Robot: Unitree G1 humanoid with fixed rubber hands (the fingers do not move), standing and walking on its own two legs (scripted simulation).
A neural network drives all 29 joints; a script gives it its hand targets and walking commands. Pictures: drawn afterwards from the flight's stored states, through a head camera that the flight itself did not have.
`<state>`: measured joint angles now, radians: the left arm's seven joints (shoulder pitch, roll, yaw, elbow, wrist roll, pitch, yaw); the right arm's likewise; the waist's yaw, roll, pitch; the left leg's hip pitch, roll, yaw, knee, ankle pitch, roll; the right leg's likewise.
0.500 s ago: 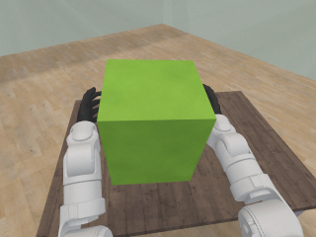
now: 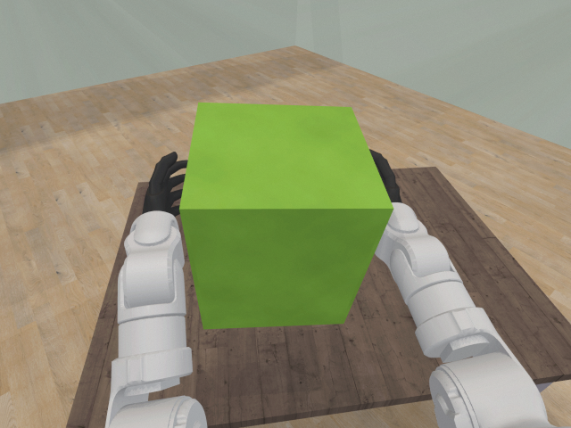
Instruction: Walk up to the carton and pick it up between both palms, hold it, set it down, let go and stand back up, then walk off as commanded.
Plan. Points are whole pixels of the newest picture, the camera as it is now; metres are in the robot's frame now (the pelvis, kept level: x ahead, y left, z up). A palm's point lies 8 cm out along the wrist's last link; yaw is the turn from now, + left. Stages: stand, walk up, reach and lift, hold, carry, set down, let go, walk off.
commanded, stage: hold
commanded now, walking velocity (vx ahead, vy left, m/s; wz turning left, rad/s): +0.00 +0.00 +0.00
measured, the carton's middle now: (275, 220) +0.38 +0.00 +0.15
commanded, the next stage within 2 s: none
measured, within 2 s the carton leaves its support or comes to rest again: neither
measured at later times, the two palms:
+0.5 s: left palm (157, 216) +0.36 +0.16 +0.18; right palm (383, 206) +0.37 -0.15 +0.17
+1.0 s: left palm (161, 219) +0.36 +0.15 +0.17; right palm (384, 210) +0.37 -0.15 +0.17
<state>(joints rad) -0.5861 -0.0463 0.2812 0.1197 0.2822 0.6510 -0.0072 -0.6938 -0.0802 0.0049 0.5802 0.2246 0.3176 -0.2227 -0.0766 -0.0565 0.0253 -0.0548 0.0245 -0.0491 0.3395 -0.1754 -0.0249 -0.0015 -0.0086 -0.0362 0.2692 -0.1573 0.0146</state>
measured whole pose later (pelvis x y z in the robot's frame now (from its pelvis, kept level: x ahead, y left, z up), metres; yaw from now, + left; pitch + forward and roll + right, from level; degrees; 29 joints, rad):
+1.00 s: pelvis +0.00 +0.00 +0.00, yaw +0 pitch -6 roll -1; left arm -0.57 -0.05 0.28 0.11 0.27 0.65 0.00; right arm -0.68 -0.08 0.01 0.56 0.22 0.32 -0.23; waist -0.08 -0.05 0.03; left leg -0.06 0.02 -0.05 0.34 -0.17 -0.02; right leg 0.00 -0.01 -0.04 0.27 -0.16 0.01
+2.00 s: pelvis +0.00 +0.00 +0.00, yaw +0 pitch -7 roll -1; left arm -0.57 -0.05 0.28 0.11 0.29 0.65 0.00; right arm -0.69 -0.09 0.02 0.58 0.23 0.32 -0.23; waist -0.08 -0.05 0.03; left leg -0.05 0.03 -0.05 0.34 -0.18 -0.02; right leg 0.01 0.00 -0.04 0.26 -0.15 0.01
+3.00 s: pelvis +0.00 +0.00 +0.00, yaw +0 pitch -7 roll -1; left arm -0.54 -0.05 0.28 0.07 0.28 0.65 -0.01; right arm -0.66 -0.08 0.03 0.54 0.23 0.32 -0.24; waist -0.09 -0.06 0.04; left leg -0.04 0.02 -0.05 0.34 -0.17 -0.02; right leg 0.01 -0.01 -0.04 0.27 -0.15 0.01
